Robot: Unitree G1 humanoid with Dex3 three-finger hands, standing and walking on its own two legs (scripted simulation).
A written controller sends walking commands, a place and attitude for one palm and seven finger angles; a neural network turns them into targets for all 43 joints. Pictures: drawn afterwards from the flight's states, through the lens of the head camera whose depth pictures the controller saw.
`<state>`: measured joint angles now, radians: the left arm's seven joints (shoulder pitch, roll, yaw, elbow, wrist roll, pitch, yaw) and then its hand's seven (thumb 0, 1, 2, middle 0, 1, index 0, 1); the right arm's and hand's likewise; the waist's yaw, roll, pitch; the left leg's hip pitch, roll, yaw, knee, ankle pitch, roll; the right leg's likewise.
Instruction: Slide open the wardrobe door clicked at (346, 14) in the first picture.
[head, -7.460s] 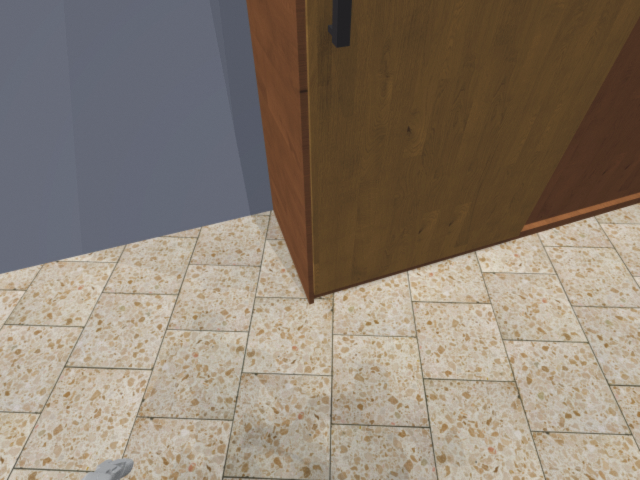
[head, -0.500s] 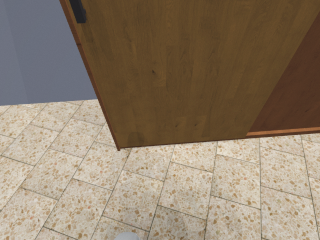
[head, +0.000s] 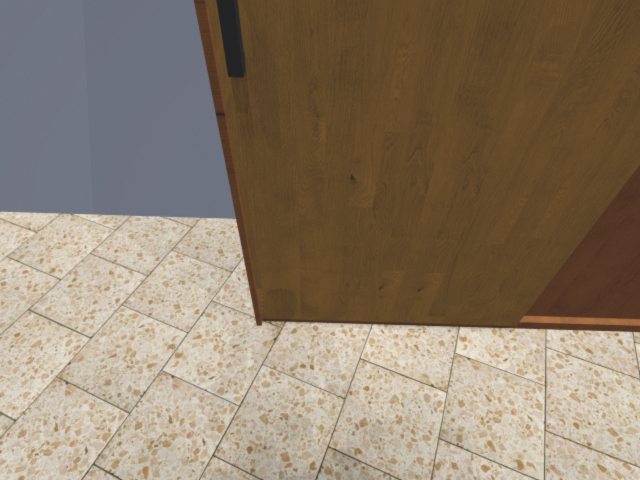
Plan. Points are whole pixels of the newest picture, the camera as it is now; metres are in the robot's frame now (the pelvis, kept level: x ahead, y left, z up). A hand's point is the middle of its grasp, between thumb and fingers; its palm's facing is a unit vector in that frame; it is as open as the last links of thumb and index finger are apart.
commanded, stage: take the last steps up to it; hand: left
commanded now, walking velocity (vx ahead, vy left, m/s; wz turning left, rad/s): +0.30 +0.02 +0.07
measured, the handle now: (232, 12) +0.73 +0.18 +0.27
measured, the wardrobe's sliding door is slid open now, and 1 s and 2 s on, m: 0.00 0.00 0.00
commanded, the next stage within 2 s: come to a stop and stand still in 0.60 s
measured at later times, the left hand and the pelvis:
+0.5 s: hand out of the picture +0.03 +0.16 -0.18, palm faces +0.17 -0.98 -0.13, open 7.3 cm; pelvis +0.14 +0.02 -0.01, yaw +3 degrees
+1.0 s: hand (192, 380) +0.31 +0.23 -0.17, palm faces +0.02 -0.97 -0.24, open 7.3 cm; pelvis +0.23 +0.05 -0.01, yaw +1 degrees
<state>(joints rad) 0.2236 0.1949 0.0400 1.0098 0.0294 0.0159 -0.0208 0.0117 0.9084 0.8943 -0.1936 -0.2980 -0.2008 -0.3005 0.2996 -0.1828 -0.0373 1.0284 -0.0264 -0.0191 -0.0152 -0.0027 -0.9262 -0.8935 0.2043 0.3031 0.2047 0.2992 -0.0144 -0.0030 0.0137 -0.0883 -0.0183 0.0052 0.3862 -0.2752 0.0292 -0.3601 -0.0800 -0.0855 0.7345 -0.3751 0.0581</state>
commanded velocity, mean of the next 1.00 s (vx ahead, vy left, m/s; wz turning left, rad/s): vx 0.09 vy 0.00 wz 0.01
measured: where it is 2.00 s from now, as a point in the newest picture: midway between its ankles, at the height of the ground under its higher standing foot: outside the picture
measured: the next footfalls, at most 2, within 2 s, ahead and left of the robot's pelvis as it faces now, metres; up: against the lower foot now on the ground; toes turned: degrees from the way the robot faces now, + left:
right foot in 0.06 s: +0.09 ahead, -0.13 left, +0.00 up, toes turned -6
left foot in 0.54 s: +0.25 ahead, +0.16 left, +0.00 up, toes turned +7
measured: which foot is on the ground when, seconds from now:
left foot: down 0.00-0.08, up 0.10-0.52, down 0.54-1.00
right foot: up 0.00-0.04, down 0.06-0.54, up 0.56-0.92, down 0.94-1.00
